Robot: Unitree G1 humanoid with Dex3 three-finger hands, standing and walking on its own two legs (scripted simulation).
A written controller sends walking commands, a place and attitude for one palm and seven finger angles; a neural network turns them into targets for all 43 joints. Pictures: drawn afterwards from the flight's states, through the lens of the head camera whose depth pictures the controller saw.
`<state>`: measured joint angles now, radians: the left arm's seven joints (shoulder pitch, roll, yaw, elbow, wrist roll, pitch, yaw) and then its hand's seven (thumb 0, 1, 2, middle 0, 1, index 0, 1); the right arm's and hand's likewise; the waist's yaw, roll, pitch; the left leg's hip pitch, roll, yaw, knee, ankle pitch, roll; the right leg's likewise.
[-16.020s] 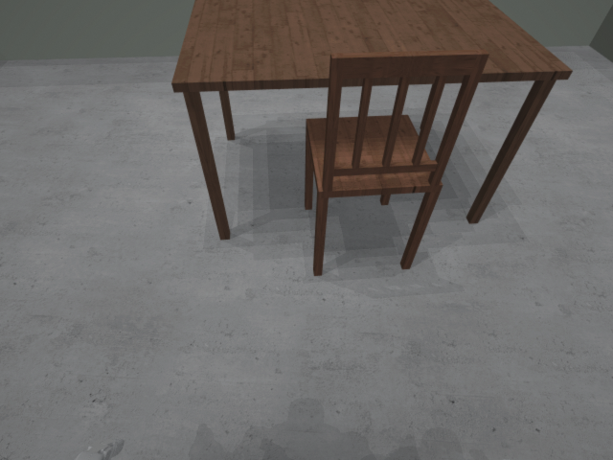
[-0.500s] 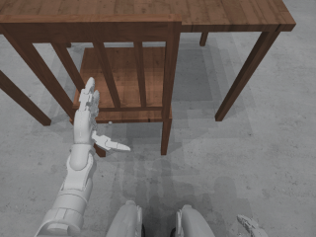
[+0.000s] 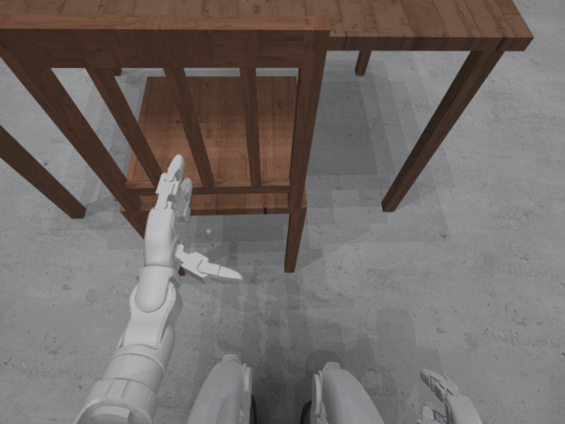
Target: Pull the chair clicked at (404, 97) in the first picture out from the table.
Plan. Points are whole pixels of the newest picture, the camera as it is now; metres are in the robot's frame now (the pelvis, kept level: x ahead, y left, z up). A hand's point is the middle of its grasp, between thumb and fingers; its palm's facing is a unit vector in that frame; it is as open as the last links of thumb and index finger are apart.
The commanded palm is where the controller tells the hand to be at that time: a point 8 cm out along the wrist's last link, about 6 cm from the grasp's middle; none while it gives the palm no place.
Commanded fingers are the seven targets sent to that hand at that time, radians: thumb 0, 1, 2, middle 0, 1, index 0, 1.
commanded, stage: aim the fingers beside a spindle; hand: left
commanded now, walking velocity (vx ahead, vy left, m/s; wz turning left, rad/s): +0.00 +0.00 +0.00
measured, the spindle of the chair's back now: (194, 135) +0.53 +0.15 +0.02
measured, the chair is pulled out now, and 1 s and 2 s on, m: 0.00 0.00 0.00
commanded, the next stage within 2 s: push the fingers through the gap in 0.56 s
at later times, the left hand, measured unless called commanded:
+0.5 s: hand (211, 218) +0.38 +0.11 +0.03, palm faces +0.00 -1.00 -0.05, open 16.9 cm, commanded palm +0.36 +0.16 +0.01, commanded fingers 0.00 -0.50 0.30 -0.06 -0.08 -0.06 -0.08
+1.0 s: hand (211, 206) +0.41 +0.11 +0.01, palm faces +0.03 -1.00 -0.01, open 16.9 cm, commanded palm +0.39 +0.17 +0.02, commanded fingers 0.00 -0.50 0.30 -0.06 -0.08 -0.06 -0.08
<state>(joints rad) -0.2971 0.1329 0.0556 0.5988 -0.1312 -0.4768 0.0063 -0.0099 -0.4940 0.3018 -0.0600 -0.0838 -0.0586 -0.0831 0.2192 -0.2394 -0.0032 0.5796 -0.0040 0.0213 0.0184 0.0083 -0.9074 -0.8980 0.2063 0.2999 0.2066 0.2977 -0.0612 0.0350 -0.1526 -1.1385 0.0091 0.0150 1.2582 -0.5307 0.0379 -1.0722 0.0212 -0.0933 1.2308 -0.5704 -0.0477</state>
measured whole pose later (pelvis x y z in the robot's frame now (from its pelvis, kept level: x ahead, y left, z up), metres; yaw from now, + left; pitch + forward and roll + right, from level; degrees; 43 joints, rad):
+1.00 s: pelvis +0.00 +0.00 +0.00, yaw +0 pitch +24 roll -2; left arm -0.45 0.16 0.12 0.72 -0.10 -0.49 0.03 -0.01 -0.50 0.30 -0.06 -0.08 -0.06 -0.08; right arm 0.22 -0.24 0.00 0.60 -0.01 0.01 0.01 0.01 -0.91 -0.90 0.21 0.30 0.21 0.30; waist -0.09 0.04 -0.16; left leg -1.17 0.01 0.01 1.27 -0.52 0.03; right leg -1.10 0.03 -0.09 1.24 -0.56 -0.05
